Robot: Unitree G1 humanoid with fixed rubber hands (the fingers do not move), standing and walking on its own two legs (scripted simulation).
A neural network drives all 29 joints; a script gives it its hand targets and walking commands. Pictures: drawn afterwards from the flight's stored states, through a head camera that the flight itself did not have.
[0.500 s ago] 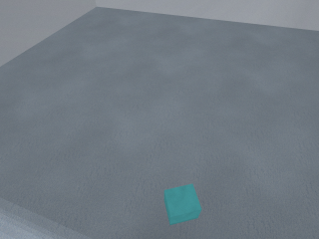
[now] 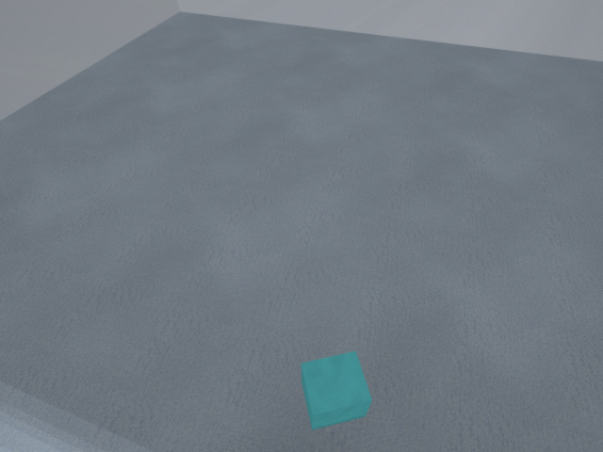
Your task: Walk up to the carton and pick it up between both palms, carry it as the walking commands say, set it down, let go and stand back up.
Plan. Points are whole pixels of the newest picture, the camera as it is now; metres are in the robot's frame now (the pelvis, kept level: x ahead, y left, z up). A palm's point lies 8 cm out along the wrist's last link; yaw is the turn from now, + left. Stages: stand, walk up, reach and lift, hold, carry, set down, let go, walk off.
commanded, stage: walk up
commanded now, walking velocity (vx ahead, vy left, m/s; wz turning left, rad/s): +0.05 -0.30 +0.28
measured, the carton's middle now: (333, 390) +0.42 -0.08 -0.70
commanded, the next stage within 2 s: none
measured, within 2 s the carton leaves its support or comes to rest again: neither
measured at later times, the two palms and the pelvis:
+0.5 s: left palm out of the picture +0.01 +0.08 -0.13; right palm out of the picture +0.09 -0.39 -0.15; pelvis +0.04 -0.14 +0.00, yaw +6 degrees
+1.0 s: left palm out of the picture +0.02 +0.10 -0.15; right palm out of the picture +0.09 -0.33 -0.14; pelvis +0.07 -0.10 +0.00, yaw +7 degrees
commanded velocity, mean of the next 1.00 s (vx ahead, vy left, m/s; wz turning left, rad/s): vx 0.03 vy -0.07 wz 0.09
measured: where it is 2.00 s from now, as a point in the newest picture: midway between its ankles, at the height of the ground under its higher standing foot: outside the picture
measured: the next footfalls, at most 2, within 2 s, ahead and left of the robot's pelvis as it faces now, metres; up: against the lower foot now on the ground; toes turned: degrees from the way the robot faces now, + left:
right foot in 0.26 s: +0.08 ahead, -0.24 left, +0.00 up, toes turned +6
left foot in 0.70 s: +0.06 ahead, -0.03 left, +0.00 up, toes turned +10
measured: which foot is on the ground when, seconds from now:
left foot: down 0.00-0.26, up 0.28-0.68, down 0.70-1.00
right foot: up 0.00-0.24, down 0.26-1.00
